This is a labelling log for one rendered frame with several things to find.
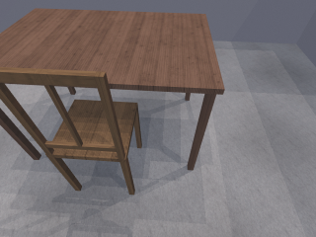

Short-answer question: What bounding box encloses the chair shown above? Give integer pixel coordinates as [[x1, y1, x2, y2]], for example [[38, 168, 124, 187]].
[[0, 67, 142, 196]]

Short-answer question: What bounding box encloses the table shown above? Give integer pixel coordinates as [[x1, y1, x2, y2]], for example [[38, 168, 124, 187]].
[[0, 8, 225, 171]]

